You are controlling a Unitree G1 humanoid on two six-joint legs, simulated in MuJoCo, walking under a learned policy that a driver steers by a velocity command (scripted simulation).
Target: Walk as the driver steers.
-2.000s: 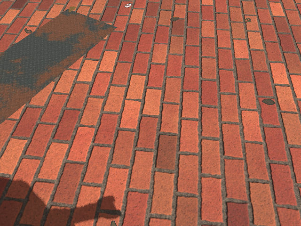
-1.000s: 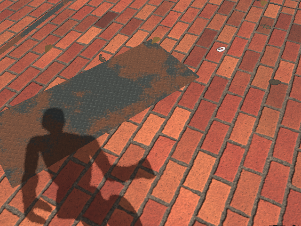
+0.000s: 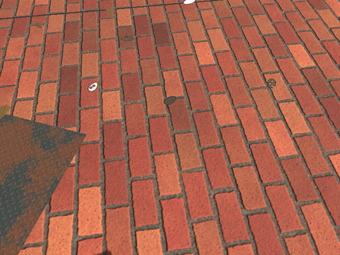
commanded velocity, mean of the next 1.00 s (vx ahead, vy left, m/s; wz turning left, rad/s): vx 0.00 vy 0.00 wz -0.04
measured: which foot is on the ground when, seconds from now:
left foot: up 0.00-0.02, down 0.04-1.00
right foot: down 0.00-0.04, up 0.06-0.36, down 0.38-1.00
